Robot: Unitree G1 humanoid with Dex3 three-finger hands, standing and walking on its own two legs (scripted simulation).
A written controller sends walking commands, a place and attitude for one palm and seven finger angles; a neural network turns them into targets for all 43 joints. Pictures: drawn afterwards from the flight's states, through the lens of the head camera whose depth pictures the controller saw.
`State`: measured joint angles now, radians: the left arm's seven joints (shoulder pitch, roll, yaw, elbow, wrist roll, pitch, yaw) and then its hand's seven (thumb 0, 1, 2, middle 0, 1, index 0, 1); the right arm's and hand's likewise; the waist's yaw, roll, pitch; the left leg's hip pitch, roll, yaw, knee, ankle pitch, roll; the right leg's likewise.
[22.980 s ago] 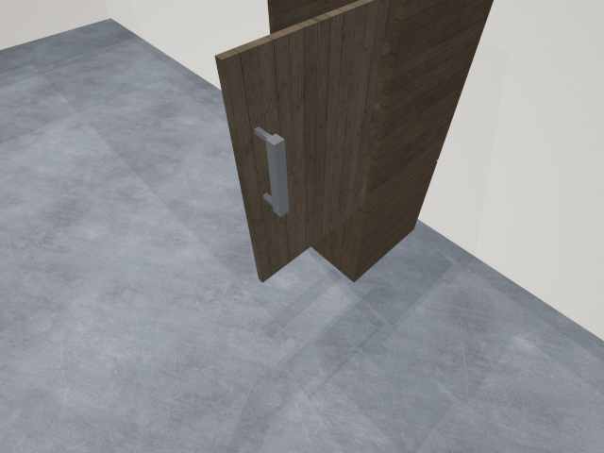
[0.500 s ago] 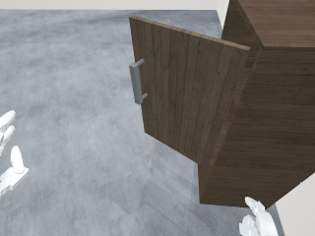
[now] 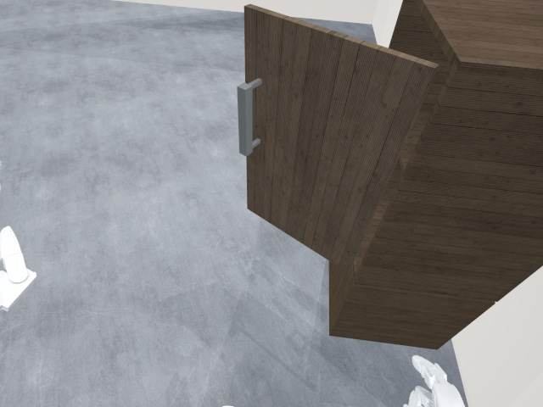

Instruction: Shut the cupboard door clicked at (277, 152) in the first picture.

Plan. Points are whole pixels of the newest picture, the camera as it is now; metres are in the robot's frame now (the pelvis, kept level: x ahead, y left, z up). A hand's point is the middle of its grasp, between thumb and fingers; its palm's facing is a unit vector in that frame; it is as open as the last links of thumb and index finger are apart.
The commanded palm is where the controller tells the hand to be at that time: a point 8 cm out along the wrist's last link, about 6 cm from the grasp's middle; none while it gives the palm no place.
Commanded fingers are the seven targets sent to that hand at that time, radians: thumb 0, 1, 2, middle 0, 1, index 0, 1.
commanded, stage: step back with the hand held close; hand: left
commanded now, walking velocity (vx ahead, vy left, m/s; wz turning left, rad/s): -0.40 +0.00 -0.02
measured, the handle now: (251, 118) +0.70 +0.10 +0.04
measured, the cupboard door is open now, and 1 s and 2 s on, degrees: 59 59 59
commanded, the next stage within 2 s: stop stepping back and stand still in 0.70 s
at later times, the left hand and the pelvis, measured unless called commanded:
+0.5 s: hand out of the picture +0.15 +0.28 +0.19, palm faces +0.47 -0.75 -0.46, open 7.4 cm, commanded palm +0.07 +0.32 +0.19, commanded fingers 0.00 0.90 0.90 -0.20 -0.30 -0.20 -0.30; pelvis -0.05 +0.01 +0.00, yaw +4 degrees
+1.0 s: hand out of the picture +0.06 +0.27 +0.19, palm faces +0.37 -0.81 -0.45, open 7.4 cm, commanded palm +0.04 +0.31 +0.19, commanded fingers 0.00 0.90 0.90 -0.20 -0.30 -0.20 -0.30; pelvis -0.13 +0.02 -0.01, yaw -5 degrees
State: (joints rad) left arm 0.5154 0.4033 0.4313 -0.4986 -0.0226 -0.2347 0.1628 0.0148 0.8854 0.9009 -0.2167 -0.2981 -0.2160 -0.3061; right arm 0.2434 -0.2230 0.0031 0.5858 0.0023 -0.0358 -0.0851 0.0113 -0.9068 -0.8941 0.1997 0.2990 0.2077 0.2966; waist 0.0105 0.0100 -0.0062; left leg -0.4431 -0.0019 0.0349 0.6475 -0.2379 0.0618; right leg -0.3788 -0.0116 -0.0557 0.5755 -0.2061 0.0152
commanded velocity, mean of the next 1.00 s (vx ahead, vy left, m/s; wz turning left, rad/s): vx -0.25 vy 0.00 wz -0.04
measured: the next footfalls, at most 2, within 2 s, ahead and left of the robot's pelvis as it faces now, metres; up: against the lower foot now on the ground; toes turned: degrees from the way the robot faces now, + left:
right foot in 0.74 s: -0.19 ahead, -0.15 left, +0.00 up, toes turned -1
left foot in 1.02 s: +0.04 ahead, +0.09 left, +0.00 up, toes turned -4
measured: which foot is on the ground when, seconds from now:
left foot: down 0.00-0.92, up 0.94-1.00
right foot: down 0.00-0.44, up 0.46-0.72, down 0.74-1.00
